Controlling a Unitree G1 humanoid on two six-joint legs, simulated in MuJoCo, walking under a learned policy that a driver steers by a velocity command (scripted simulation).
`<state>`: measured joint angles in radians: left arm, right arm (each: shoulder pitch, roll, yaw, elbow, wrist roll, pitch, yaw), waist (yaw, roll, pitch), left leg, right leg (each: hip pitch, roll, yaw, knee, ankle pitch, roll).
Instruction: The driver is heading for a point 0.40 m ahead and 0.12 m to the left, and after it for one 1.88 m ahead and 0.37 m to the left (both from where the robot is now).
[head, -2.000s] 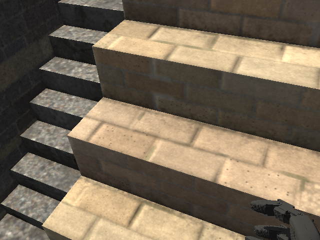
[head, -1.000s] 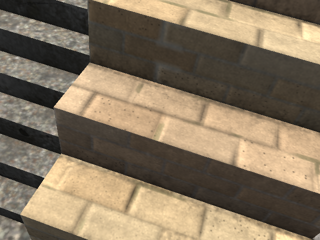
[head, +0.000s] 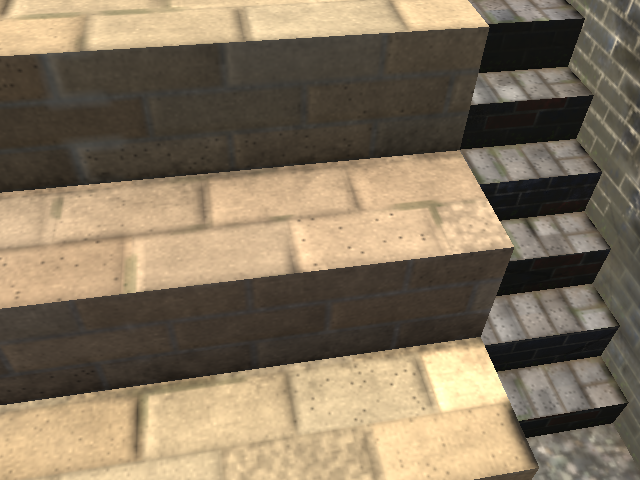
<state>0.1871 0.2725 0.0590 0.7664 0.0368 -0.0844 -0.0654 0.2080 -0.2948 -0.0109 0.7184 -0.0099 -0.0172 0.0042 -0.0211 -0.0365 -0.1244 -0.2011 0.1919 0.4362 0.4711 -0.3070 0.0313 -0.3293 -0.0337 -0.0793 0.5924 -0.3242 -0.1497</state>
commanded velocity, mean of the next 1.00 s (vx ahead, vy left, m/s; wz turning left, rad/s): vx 0.93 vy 0.00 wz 0.43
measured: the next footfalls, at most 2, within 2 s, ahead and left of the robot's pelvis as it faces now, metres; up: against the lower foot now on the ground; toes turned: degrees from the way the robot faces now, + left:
right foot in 0.02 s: +0.01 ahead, -0.12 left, +0.00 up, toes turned -4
left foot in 0.44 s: -0.02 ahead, +0.09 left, +0.01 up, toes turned +22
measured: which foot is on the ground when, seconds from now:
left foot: down 0.00-0.02, up 0.04-0.42, down 0.44-0.72, up 0.74-0.92, down 0.94-1.00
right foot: up 0.00-0.00, down 0.02-0.38, up 0.40-0.74, down 0.76-1.00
